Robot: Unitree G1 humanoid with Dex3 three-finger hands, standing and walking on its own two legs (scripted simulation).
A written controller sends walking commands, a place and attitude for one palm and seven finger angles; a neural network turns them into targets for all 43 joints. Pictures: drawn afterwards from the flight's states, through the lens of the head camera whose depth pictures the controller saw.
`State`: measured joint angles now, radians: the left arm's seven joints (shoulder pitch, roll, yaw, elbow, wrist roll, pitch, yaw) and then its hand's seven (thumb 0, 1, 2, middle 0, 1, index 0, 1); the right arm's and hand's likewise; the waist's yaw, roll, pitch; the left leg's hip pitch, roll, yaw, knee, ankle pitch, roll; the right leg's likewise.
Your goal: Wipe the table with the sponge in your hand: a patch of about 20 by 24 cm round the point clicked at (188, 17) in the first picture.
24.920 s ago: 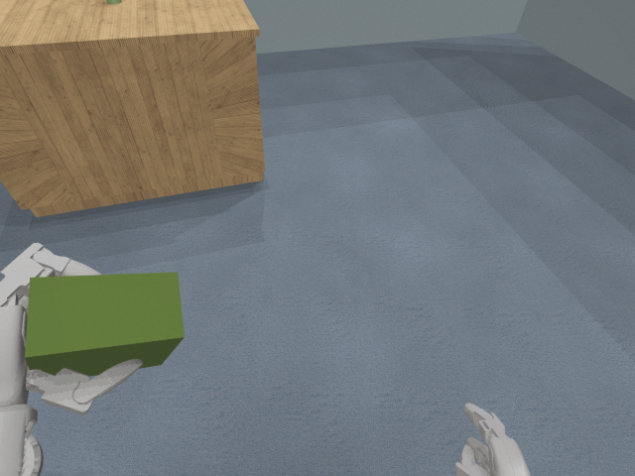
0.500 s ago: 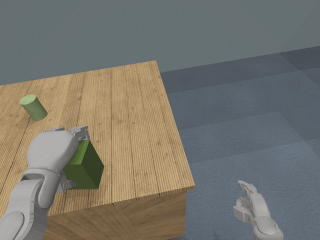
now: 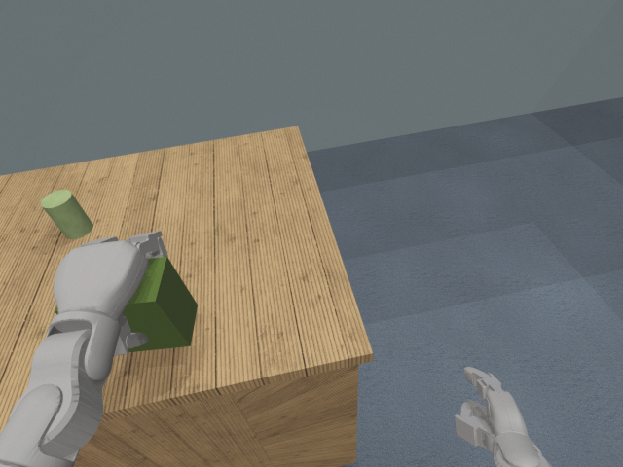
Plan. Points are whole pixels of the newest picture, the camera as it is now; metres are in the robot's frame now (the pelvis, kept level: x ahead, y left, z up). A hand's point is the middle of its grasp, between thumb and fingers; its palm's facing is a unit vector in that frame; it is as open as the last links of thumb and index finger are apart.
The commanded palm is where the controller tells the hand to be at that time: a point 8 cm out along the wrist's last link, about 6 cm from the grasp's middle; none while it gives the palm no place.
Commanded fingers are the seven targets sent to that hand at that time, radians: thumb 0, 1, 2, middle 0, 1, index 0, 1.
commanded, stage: move the sponge above the wiping area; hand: left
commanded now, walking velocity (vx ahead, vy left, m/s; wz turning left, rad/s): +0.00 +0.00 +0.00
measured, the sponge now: (141, 315) +0.25 +0.28 +0.07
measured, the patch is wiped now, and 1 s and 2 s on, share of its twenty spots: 0.00 0.00 0.00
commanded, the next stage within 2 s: none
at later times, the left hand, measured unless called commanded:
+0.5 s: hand (127, 291) +0.26 +0.29 +0.11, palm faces +0.10 -0.05 -0.99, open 10.4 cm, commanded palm +0.23 +0.28 +0.17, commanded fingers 0.00 0.10 1.30 -1.20 -1.60 -1.20 -1.60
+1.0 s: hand (118, 297) +0.26 +0.30 +0.10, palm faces +0.06 -0.07 -1.00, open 10.5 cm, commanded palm +0.23 +0.28 +0.16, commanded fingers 0.00 0.10 1.30 -1.20 -1.60 -1.20 -1.60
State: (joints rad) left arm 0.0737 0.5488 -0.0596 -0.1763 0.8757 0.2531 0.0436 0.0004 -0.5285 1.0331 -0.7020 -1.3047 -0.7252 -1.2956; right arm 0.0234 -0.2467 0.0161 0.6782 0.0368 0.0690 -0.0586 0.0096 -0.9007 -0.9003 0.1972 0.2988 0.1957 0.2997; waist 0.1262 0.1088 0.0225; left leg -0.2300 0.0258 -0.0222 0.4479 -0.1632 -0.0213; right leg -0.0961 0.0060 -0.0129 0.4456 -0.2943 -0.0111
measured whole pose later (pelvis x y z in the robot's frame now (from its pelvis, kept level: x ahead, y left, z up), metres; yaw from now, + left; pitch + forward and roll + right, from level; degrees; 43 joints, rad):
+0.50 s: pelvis +0.01 +0.00 +0.00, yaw -1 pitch -2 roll +0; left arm 0.11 0.52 0.00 -0.13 0.87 0.29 0.06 0.00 -0.53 1.04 -0.69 -1.31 -0.72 -1.30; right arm 0.04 -0.26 0.00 0.68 0.04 0.08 -0.03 0.01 -0.90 -0.90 0.20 0.30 0.20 0.30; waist 0.10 0.11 0.00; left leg -0.23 0.03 -0.01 0.44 -0.18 -0.02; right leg -0.10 0.01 0.00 0.44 -0.31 -0.01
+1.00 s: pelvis +0.01 +0.01 +0.00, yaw +0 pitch -2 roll +0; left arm 0.11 0.51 -0.01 -0.13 0.86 0.35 0.03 0.00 -0.53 1.04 -0.69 -1.31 -0.71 -1.30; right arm 0.03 -0.26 0.01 0.67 0.05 0.09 -0.03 0.01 -0.90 -0.90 0.20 0.30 0.20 0.30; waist 0.10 0.11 -0.01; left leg -0.24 0.01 -0.01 0.44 -0.17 -0.01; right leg -0.10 -0.01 0.00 0.44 -0.30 0.00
